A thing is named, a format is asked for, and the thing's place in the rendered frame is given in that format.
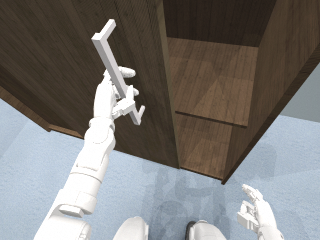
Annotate robot left forearm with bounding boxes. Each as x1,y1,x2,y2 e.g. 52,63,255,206
33,117,116,240

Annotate wardrobe door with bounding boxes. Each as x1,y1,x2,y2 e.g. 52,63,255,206
0,0,181,169
0,64,75,131

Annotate robot right thigh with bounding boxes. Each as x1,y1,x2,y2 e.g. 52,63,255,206
189,223,227,240

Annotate left robot hand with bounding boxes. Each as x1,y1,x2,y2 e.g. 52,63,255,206
93,66,139,122

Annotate robot right forearm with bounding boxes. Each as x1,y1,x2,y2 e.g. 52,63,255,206
257,226,285,240

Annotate right robot hand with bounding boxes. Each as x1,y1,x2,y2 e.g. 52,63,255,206
237,184,277,235

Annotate handle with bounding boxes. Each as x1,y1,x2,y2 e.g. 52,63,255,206
91,19,145,125

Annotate robot right foot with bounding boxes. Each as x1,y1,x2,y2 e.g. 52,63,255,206
185,221,196,240

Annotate robot left upper arm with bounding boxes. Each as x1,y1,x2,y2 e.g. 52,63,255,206
36,215,92,240

